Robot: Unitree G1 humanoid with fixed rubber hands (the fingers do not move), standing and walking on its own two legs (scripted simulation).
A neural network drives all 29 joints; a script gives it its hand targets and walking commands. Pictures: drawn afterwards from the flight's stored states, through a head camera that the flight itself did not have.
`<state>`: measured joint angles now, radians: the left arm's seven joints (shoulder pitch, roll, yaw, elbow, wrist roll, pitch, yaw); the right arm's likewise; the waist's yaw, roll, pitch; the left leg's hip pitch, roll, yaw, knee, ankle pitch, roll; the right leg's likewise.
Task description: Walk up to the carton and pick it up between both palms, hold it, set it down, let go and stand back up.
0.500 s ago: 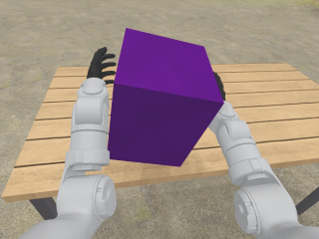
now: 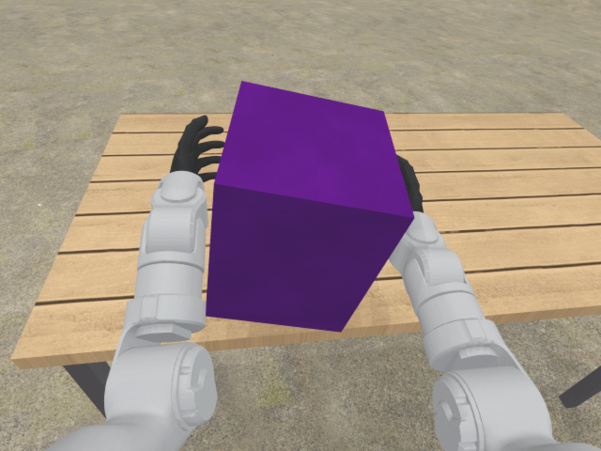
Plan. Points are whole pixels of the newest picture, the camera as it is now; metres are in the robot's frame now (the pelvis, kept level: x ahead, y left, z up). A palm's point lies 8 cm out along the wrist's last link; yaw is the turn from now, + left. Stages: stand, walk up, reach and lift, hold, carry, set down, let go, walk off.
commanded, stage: set down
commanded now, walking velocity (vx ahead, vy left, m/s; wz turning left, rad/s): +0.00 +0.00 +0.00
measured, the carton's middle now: (294, 213) +0.40 +0.02 +0.13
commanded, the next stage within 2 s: none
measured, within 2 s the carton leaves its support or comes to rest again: rests again in 1.56 s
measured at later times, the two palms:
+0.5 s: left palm (194, 189) +0.41 +0.16 +0.16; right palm (401, 222) +0.38 -0.13 +0.13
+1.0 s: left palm (191, 201) +0.41 +0.16 +0.14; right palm (394, 225) +0.39 -0.13 +0.12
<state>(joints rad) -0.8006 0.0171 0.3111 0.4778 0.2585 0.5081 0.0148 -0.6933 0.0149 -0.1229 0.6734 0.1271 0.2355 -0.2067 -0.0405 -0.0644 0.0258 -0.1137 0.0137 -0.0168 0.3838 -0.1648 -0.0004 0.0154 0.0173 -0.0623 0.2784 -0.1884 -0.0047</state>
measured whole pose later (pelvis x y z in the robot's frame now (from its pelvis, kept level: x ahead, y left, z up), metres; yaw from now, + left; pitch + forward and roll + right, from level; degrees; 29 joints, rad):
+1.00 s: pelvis +0.01 +0.00 +0.00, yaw -1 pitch -3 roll -1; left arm -0.73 0.01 0.30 0.62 0.21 0.34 0.04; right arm -0.65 0.04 -0.16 0.73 0.03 0.16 -0.19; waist 0.00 -0.04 0.00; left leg -0.15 0.02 -0.01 0.39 -0.18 0.00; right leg -0.02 0.02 -0.05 0.27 -0.20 0.00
